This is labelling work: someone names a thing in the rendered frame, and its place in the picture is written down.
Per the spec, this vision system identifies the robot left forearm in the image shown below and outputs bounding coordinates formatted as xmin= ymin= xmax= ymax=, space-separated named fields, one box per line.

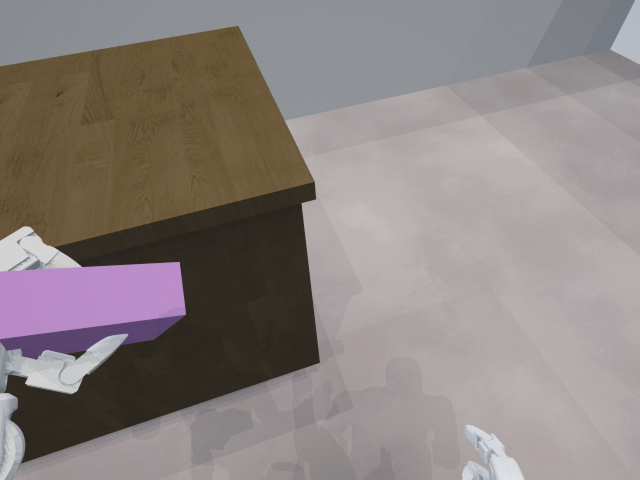
xmin=0 ymin=393 xmax=25 ymax=480

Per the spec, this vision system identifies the left robot hand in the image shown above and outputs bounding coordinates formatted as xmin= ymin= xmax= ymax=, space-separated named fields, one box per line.
xmin=0 ymin=226 xmax=128 ymax=394

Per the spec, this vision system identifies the table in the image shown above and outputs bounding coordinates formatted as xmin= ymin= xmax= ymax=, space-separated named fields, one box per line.
xmin=0 ymin=26 xmax=320 ymax=463

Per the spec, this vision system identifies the right robot hand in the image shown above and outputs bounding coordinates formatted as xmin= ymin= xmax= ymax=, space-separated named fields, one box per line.
xmin=461 ymin=425 xmax=525 ymax=480

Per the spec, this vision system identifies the sponge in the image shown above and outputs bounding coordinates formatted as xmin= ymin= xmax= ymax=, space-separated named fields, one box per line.
xmin=0 ymin=262 xmax=186 ymax=359

